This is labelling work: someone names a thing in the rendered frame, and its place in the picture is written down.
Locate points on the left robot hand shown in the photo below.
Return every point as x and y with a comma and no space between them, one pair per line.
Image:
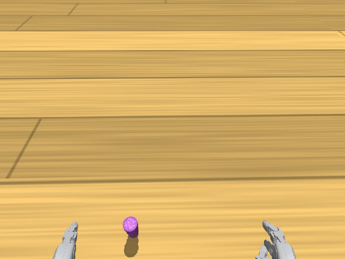
66,250

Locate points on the cup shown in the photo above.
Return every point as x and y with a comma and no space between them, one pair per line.
130,226

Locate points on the right robot hand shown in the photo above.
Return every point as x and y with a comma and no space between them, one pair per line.
278,248

